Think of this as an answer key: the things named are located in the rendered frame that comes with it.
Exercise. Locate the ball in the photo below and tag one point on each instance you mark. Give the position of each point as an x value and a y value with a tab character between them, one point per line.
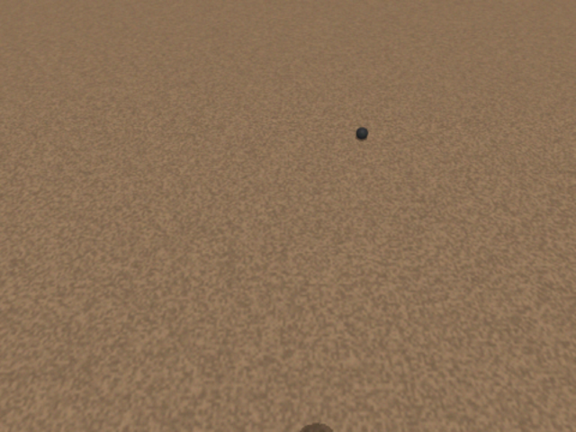
362	133

